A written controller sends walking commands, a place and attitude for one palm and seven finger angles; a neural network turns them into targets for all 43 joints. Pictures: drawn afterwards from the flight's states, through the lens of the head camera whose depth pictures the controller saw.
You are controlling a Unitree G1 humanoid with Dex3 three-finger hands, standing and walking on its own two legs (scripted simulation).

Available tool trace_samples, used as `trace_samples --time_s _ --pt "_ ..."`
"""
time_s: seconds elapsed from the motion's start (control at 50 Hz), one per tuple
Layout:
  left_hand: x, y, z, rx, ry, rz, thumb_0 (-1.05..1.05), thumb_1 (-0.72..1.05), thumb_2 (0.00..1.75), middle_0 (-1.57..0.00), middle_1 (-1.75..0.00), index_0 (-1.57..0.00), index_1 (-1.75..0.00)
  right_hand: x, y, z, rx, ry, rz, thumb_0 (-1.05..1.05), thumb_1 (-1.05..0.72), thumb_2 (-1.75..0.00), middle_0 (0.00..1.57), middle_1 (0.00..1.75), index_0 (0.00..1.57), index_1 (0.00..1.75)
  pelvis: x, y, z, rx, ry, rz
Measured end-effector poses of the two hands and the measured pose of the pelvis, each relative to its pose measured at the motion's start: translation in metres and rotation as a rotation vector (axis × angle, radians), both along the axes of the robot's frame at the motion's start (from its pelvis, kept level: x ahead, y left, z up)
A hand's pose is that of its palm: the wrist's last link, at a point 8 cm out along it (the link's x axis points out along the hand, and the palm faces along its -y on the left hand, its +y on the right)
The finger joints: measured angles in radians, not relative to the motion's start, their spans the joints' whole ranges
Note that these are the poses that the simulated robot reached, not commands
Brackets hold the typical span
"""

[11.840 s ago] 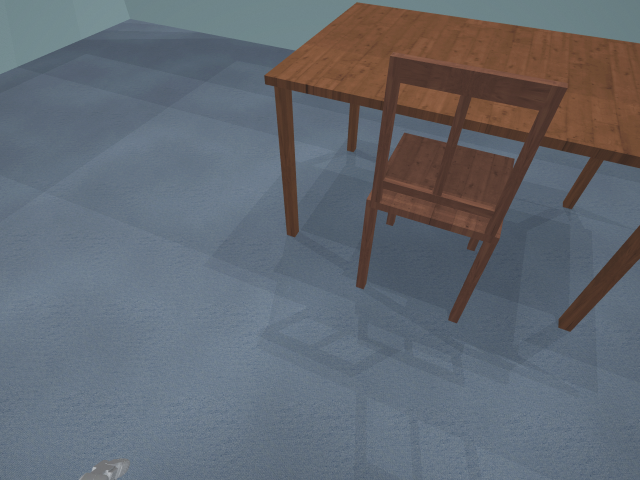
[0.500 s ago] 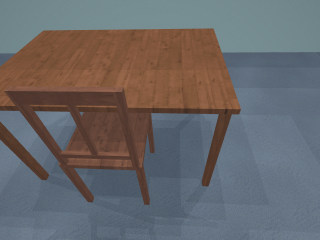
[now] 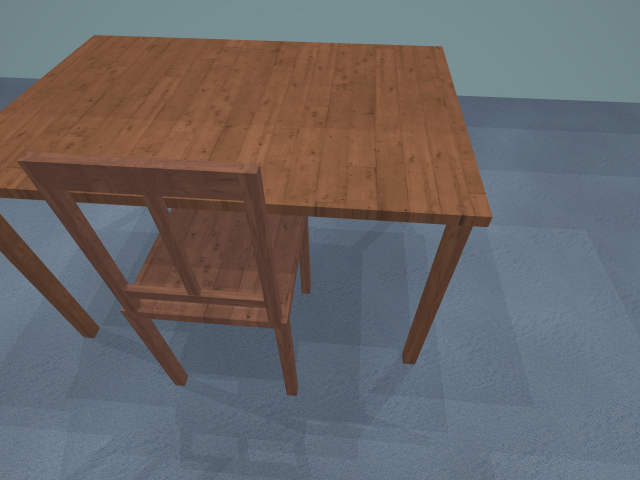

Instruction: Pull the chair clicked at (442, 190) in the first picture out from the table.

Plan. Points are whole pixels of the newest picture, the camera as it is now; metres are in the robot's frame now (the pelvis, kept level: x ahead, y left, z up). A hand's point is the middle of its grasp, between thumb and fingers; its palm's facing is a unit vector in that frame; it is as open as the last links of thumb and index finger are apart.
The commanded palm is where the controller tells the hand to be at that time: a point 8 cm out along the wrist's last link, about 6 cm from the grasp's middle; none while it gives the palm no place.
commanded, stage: look again from close up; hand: left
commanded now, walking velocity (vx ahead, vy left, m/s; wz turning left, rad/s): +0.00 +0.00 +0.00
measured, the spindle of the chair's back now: (175, 249) +0.51 +0.31 -0.08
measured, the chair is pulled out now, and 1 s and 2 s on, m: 0.00 0.00 0.00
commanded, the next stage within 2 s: shuffle to correct the standing spot in 0.52 s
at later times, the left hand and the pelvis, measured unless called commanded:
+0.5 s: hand out of the picture +0.01 +0.20 -0.17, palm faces +0.03 -0.98 -0.21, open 7.4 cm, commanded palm none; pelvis +0.00 +0.02 +0.00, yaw +0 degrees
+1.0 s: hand out of the picture +0.02 +0.16 -0.18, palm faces +0.08 -0.98 -0.20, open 7.4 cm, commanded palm none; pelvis +0.05 -0.01 -0.01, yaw +2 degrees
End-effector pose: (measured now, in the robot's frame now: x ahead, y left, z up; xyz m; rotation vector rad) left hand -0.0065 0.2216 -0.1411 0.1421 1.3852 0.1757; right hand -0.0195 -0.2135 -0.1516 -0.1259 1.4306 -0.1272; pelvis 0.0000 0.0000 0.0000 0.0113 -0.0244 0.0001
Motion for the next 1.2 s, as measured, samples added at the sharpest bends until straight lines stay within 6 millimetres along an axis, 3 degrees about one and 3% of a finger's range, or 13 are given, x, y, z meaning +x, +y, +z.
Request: trace_samples --time_s 0.3,0.62,0.76,0.94,1.02,1.12,1.2 --pt "0.007 0.017 0.0 0.007 -0.02 -0.012 0.0 0.9 0.9 -0.2 -0.3 -0.2 -0.3 0.007 0.017 0.001 0.007 -0.027 0.002 0.0 -0.91 -0.9 0.2 0.29 0.2 0.3 -0.003 0.013 0.001 0.001 0.002 -0.005" --pt "0.015 0.027 0.0 0.013 -0.023 -0.015 0.0 0.9 0.9 -0.19 -0.3 -0.2 -0.3 0.012 0.015 0.003 -0.016 -0.025 0.008 0.0 -0.91 -0.9 0.2 0.29 0.2 0.3 0.0 0.019 0.001 0.003 0.009 -0.004" --pt "0.015 0.023 -0.004 0.002 -0.005 -0.009 0.0 0.9 0.9 -0.19 -0.3 -0.2 -0.3 0.016 0.015 0.0 -0.011 -0.019 0.004 0.0 -0.91 -0.9 0.2 0.29 0.2 0.3 0.009 0.017 -0.003 0.005 0.01 -0.002" --pt "0.018 0.0 -0.01 -0.006 0.05 0.021 0.0 0.9 0.9 -0.19 -0.3 -0.2 -0.3 0.02 0.002 -0.009 0.004 0.047 -0.02 0.0 -0.91 -0.9 0.2 0.29 0.2 0.3 0.039 -0.003 -0.011 0.0 0.033 0.008" --pt "0.016 -0.014 -0.01 -0.009 0.056 0.061 0.0 0.9 0.9 -0.19 -0.3 -0.2 -0.3 0.039 -0.006 -0.008 -0.012 0.074 0.009 0.0 -0.91 -0.9 0.2 0.29 0.2 0.3 0.049 -0.008 -0.011 -0.007 0.035 0.035" --pt "0.012 -0.022 -0.014 -0.04 0.105 0.075 0.0 0.9 0.9 -0.2 -0.3 -0.2 -0.3 0.085 -0.013 -0.003 -0.046 -0.018 0.023 0.0 -0.91 -0.9 0.2 0.29 0.2 0.3 0.057 -0.005 -0.01 -0.002 0.022 0.024" --pt "0.027 -0.021 -0.013 -0.029 0.103 0.065 0.0 0.9 0.9 -0.2 -0.3 -0.2 -0.3 0.113 -0.016 0.002 -0.057 -0.108 0.023 0.0 -0.92 -0.9 0.2 0.29 0.2 0.3 0.06 -0.007 -0.007 0.023 0.019 0.004"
